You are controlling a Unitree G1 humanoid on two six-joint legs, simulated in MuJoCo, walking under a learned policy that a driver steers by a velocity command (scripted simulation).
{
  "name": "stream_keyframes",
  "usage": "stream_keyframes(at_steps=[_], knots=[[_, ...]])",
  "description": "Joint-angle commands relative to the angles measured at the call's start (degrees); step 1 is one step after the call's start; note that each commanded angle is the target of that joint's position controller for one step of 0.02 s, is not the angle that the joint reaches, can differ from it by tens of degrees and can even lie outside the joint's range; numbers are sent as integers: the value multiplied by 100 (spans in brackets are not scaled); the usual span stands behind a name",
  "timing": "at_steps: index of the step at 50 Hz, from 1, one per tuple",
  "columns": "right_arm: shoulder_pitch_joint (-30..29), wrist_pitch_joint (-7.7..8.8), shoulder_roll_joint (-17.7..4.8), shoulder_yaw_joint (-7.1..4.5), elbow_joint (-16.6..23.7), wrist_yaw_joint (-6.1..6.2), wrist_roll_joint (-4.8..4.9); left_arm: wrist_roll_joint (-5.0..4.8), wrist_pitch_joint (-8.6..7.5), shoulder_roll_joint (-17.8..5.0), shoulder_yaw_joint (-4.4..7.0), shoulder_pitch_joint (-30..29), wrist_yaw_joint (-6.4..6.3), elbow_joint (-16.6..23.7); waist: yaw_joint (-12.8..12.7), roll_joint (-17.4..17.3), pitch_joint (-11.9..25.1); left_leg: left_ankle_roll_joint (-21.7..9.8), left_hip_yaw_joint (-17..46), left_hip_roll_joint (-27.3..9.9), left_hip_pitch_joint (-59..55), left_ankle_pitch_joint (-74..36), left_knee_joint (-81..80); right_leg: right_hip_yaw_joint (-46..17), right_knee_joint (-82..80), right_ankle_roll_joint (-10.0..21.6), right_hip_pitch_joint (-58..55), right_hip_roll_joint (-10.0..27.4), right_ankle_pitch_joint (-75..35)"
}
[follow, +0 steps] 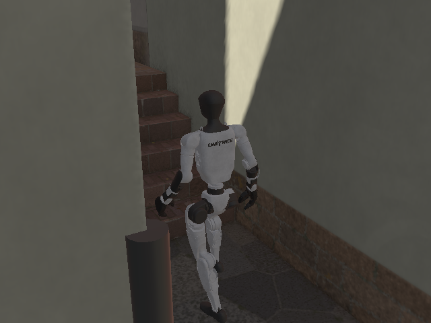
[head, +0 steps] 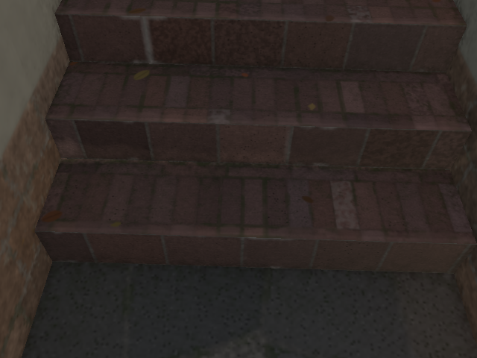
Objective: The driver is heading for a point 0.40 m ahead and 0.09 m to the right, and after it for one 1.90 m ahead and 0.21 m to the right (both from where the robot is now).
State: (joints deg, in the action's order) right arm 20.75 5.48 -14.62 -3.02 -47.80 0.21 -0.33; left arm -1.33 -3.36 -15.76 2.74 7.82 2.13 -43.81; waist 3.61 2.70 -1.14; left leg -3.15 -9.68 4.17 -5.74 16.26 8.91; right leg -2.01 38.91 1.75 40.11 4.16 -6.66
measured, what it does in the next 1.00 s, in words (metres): walks ahead: right foot, then left foot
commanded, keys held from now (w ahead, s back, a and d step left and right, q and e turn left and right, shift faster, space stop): w+e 0.26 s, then e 0.28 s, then q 0.46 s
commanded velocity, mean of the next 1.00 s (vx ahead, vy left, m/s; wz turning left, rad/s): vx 0.24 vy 0.00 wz -0.25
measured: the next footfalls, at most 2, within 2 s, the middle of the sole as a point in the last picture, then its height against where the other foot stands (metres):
right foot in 0.14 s outside the picture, level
left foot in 0.56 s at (221, 346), level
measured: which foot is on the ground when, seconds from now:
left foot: down 0.00-0.14, up 0.16-0.54, down 0.56-0.92, up 0.94-1.00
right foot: up 0.00-0.12, down 0.14-0.58, up 0.60-0.88, down 0.90-1.00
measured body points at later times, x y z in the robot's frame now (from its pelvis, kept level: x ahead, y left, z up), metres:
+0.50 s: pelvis +0.28 -0.02 +0.00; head +0.32 -0.05 +0.45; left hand +0.45 +0.24 -0.09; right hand +0.42 -0.32 -0.08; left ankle +0.48 +0.08 -0.70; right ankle +0.22 -0.10 -0.74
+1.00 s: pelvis +0.37 -0.04 +0.00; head +0.40 -0.06 +0.45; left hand +0.57 +0.21 -0.10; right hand +0.43 -0.35 -0.11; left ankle +0.45 +0.06 -0.71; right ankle +0.34 -0.16 -0.74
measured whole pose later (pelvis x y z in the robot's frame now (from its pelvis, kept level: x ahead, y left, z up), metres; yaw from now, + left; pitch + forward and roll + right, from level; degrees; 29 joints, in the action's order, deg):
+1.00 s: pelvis +0.37 -0.04 +0.00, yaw -13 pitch +0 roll +0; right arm 10.0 0.9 -18.9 -3.1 -42.6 0.6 0.9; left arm 1.4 1.3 -16.8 2.6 9.1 -3.3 -44.8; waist 1.1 -1.8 -3.3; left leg 1.9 8.0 5.3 25.9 23.7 44.6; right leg -3.5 26.0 0.9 11.8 -2.0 14.4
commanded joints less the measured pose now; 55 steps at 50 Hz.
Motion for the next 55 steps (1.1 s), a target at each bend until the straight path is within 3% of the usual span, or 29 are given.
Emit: stream_keyframes(at_steps=[1, 4, 6, 7, 8, 9, 10, 11, 12, 14, 17, 20, 24, 27, 28, 29, 30, 31, 32, 34, 38, 44, 45, 46, 47, 48, 50, 52, 55], knots=[[97, -55, -975, -219, 188, 80, 48, -13, -119, -178, -13, -947, 161, 798, 92, -456, -525, -341, 183, -1827, -39, -3470, 33, 298, -476, 168, 233, -86, 213], [-38, -227, -1227, -278, 245, 181, 32, -9, -75, -413, 93, -703, 245, 959, -227, -762, -69, -252, -23, -1922, -515, -6048, 1072, 754, -484, 445, -395, -508, 1138], [-168, -317, -1344, -305, 322, 238, 30, -29, -39, -857, 316, 459, 192, 777, -865, -888, 641, -171, -96, -1830, -155, -6893, 2795, 804, -623, 776, -1991, -875, 1438], [-303, -290, -1332, -270, 418, 256, 32, 5, -11, -1193, 485, 1462, 93, 582, -1410, -536, 1142, 4, -108, -1595, 1026, -5693, 4333, 170, -1000, 1066, -3762, -638, 1187], [339, -127, -402, 32, 701, 99, -141, 23, -11, -1799, 618, 1734, 13, 547, -839, 1032, 1751, 389, 151, -493, 3964, -29, 6625, -2760, -909, 2133, -6302, 965, 1736], [-27, 157, -639, 50, 748, -28, 18, 40, -51, -1457, 525, 1776, -37, 638, -1059, 706, 2516, 368, 1483, 13, 4907, 1667, 7638, -4751, -1905, 2602, -6852, 1513, 2338], [-686, 320, -977, -40, 973, -115, 238, 88, -83, -1159, 442, 1571, -63, 637, -1178, 324, 1695, 205, 1776, -399, 5382, 1104, 7437, -3838, -2129, 2170, -6307, 1280, 2167], [-854, 382, -939, 3, 1055, -116, 232, 63, -102, -997, 388, 1165, -64, 701, -877, -236, 1072, 142, 1714, -660, 5166, 639, 6840, -3084, -2185, 1921, -5319, 1048, 1645], [-879, 369, -901, -15, 1011, -82, 100, 43, -105, -858, 342, 768, -51, 786, -578, -597, 599, 209, 1606, -830, 4839, 482, 6261, -2577, -2291, 1756, -4397, 801, 973], [-735, 221, -957, -76, 1022, -34, -52, 107, -107, -754, 289, 316, -92, 960, -230, -394, 283, 407, 1533, -974, 4166, 313, 5805, -2087, -2555, 1688, -3304, 538, -102], [-779, 54, -727, 6, 1099, 9, -135, 92, -81, -1043, 362, 264, -206, 888, -118, -289, 153, 779, 1219, -798, 3680, 0, 4736, -1253, -2488, 1584, -2340, 252, -1982], [-1275, 14, -559, 73, 1191, 55, -123, 37, 55, -1129, 398, 441, -331, 770, -355, 86, 454, 885, 1025, -375, 3044, -1234, 3366, -759, -2064, 1083, -2007, -294, -1805], [-1804, -41, -783, 41, 1342, -24, 50, -1, 278, -1140, 411, 623, -501, 664, -487, 331, 674, 874, 1494, -138, 2808, -1640, 2183, -1588, -1689, 774, -2656, -97, -229], [-1212, 66, -1106, -88, 1039, 32, -88, 53, 346, -922, 361, 220, -509, 791, -91, 501, 664, 601, 1691, -334, 2288, -1755, 1510, -1994, -825, 460, -2944, -172, 184], [-866, 136, -1207, -123, 899, 45, -231, 106, 347, -643, 262, 235, -493, 785, 32, 205, 890, 385, 1693, -706, 1670, -2669, 1326, -1698, -26, 266, -2915, -515, 456], [-664, 165, -1378, -95, 914, 56, -351, 239, 345, -272, 120, 600, -505, 779, -82, -745, 1389, -10, 2643, -1786, 459, -4959, 1625, -1134, 1384, 20, -2145, -1032, 2828], [-650, 96, -1286, -55, 783, 42, -473, 87, 302, -160, 32, 1668, -428, 728, -656, -2224, 2005, -1306, 4802, -2880, -293, -5221, 1422, -1184, 2468, -264, -1332, -1365, 4759], [-1117, 75, -849, 32, 923, -37, -265, 70, 346, -715, 132, 1953, -402, 346, -688, -1380, 1876, -1457, 4985, -2768, 204, -3747, 1283, -1488, 2917, -499, -1433, -987, 4449], [-1425, 49, -535, 135, 1013, -103, -164, 69, 432, -991, 188, 1364, -407, 277, -516, -868, 1260, -1149, 4076, -2277, 694, -2904, 1304, -1261, 2905, -657, -1381, -780, 4173], [-1681, -128, -655, 149, 929, -155, -57, 185, 563, -894, 172, 736, -516, 342, -503, -723, 534, -763, 3549, -1700, 1569, -1349, 996, -710, 1780, -831, -1458, -428, 3787], [-1365, -277, -1275, -81, 847, -12, -46, 160, 561, -647, 86, 427, -580, 285, -375, -1212, 468, -644, 3215, -1200, 1810, -1633, 904, -272, 158, -773, -2385, -800, 3350], [-1482, -330, -1121, -131, 893, 84, 163, 52, 524, -673, 125, 353, -550, 138, -521, -1353, 542, -440, 3565, -1062, 2122, -364, 775, -226, -1378, -214, -3092, -833, 2127], [-1415, -350, -998, -93, 901, 105, 160, 65, 498, -779, 145, 381, -557, 138, -520, -1254, 567, -282, 3459, -940, 2447, -210, 911, -353, -1582, -46, -3493, -565, 1905], [-1516, -354, -885, -75, 1004, 104, 195, 143, 469, -1087, 239, 626, -591, 87, -597, -685, 547, -12, 2975, -655, 2955, 31, 1363, -881, -1830, 323, -3700, 15, 2130], [-1660, -331, -826, -58, 1150, 78, 184, 208, 448, -1329, 305, 581, -586, 25, -496, 532, 228, 281, 2037, 69, 3616, 778, 2352, -1798, -2280, 938, -3551, 789, 1677], [-1432, -331, -994, -117, 1101, 44, 96, 357, 395, -1168, 253, 144, -569, 224, -474, 889, 207, 503, 1629, 125, 3915, 1540, 3818, -2294, -2406, 1409, -3475, 1590, 397], [-786, -451, -1258, -309, 795, 61, 139, 305, 268, -838, 159, -310, -542, 402, -158, 368, 363, 698, 1698, -98, 3856, 1478, 5339, -1596, -2039, 1184, -3464, 1378, -860], [-781, -588, -954, -239, 790, 96, 104, 125, 200, -786, 136, -327, -523, 371, -213, 250, 298, 883, 1583, -220, 4157, 1039, 5716, -1007, -1835, 987, -3708, 1121, -1435], [-1403, -616, -702, -104, 1144, 34, 148, 178, 311, -906, 174, 4, -576, 244, -506, 443, 264, 1026, 1171, -420, 4244, 674, 5015, -569, -1863, 1052, -4024, 990, -1648]])
Velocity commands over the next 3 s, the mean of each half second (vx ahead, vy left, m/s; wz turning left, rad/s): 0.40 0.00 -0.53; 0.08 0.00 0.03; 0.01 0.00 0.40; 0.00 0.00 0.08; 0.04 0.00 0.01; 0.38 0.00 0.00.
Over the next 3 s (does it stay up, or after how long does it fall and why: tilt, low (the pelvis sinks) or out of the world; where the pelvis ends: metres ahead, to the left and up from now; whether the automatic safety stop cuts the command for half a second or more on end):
stays up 0.52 -0.05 0.00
